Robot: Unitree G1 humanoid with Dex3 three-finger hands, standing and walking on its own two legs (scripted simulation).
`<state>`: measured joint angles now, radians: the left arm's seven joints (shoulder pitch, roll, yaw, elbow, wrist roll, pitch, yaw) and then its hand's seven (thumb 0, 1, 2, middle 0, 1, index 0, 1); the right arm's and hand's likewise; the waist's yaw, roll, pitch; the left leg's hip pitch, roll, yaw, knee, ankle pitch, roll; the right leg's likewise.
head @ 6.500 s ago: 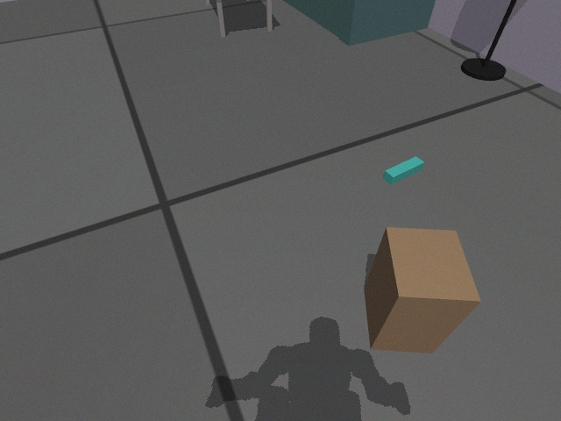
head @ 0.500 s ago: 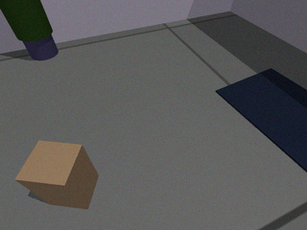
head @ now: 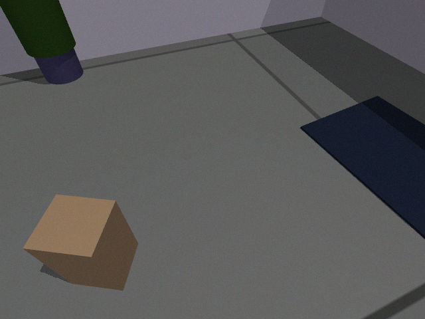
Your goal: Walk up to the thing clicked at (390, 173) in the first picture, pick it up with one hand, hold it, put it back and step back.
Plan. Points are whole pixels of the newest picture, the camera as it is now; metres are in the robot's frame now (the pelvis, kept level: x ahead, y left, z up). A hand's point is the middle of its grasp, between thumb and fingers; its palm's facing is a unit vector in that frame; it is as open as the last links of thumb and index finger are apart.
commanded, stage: stand
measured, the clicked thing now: out of the picture +0.72 +1.37 -0.76
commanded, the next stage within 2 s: walk up in 0.10 s
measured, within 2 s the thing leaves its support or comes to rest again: neither
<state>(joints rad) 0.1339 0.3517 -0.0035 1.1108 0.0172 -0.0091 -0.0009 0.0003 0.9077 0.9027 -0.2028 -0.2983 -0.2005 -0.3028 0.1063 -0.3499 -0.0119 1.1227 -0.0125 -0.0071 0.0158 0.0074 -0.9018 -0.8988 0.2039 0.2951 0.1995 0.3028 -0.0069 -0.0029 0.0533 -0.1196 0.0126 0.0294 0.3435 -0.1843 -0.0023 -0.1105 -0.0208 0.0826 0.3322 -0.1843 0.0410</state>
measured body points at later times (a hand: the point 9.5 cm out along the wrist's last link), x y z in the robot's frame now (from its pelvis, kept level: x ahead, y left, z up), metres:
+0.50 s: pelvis +0.08 -0.05 -0.01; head +0.07 -0.08 +0.44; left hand +0.12 +0.28 -0.11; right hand +0.10 -0.39 -0.15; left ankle +0.07 +0.08 -0.69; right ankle +0.09 -0.16 -0.75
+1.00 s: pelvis +0.27 -0.01 -0.01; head +0.29 +0.01 +0.44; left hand +0.34 +0.30 -0.14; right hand +0.33 -0.33 -0.11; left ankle +0.30 +0.10 -0.75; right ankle +0.27 -0.16 -0.69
